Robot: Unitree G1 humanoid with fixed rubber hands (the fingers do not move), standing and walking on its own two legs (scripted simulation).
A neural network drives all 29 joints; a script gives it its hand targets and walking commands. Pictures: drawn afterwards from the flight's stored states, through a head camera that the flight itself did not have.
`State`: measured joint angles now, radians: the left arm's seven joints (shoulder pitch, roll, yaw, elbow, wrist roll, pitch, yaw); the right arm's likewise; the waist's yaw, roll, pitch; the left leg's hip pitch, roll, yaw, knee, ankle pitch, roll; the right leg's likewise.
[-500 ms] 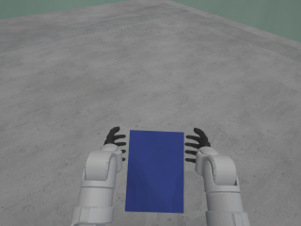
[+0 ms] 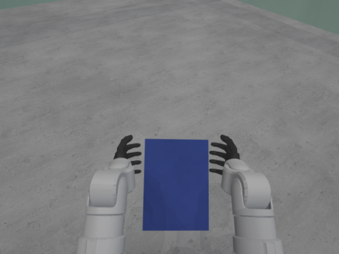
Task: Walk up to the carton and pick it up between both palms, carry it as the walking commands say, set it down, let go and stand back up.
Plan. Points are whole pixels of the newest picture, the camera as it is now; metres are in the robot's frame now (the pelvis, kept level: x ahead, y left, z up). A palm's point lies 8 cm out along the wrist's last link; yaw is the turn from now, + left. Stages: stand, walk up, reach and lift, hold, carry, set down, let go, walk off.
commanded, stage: carry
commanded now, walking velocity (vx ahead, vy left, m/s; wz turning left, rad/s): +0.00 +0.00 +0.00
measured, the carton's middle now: (174, 178) +0.34 +0.00 -0.05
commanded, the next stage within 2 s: hold in 0.42 s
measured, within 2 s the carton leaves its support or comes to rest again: neither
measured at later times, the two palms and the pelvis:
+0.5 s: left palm (125, 170) +0.30 +0.12 +0.06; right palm (232, 170) +0.30 -0.13 +0.07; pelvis +0.00 -0.01 +0.00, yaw -1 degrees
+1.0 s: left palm (119, 158) +0.33 +0.13 +0.06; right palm (221, 170) +0.30 -0.11 +0.06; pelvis +0.02 +0.04 +0.01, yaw -10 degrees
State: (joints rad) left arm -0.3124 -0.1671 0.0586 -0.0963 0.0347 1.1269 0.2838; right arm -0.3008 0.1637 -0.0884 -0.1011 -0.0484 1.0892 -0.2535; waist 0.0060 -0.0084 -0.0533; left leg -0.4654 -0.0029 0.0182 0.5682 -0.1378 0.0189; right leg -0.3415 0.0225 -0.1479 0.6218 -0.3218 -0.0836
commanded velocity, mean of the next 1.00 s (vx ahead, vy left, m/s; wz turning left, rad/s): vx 0.00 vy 0.00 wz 0.00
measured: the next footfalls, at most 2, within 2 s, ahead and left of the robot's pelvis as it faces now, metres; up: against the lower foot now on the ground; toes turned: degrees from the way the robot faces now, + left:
none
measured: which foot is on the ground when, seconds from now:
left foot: down 0.00-1.00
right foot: down 0.00-1.00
